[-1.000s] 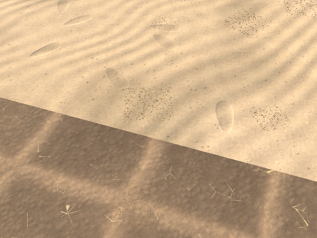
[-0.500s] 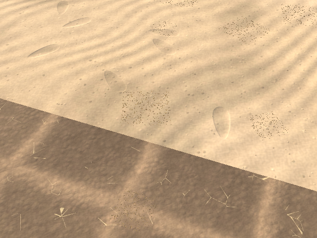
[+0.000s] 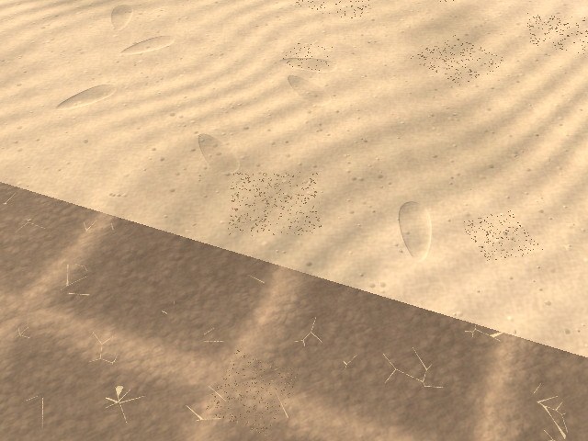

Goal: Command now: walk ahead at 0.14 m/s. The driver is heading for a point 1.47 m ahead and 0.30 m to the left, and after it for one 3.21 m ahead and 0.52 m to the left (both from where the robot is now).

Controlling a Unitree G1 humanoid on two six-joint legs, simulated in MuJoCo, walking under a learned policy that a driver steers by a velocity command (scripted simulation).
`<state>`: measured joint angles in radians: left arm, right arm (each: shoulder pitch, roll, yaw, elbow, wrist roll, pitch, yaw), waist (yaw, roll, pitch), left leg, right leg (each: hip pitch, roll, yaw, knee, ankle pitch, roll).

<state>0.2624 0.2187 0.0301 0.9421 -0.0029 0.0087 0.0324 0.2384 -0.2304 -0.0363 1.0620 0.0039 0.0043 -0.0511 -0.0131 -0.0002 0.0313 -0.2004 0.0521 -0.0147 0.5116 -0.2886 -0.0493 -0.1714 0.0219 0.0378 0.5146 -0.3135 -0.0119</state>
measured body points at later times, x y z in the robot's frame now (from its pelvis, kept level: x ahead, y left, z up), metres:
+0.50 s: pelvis +0.15 +0.04 +0.01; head +0.17 +0.06 +0.46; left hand +0.34 +0.28 -0.11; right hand +0.04 -0.19 -0.13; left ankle +0.02 +0.13 -0.74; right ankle +0.31 -0.12 -0.68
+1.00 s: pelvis +0.44 +0.00 +0.01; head +0.45 +0.01 +0.46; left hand +0.42 +0.27 -0.13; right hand +0.60 -0.25 -0.10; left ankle +0.61 +0.18 -0.67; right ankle +0.39 -0.08 -0.74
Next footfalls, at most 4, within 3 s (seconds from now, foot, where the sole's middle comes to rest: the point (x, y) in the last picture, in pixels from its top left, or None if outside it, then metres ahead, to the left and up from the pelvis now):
0.66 right None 0.43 -0.09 -0.77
1.18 left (240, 356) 0.74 0.16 -0.77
1.58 right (332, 338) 0.78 -0.07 -0.77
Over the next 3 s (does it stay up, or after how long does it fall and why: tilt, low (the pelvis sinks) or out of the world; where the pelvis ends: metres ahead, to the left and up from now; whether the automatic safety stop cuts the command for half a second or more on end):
stays up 0.83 0.00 0.01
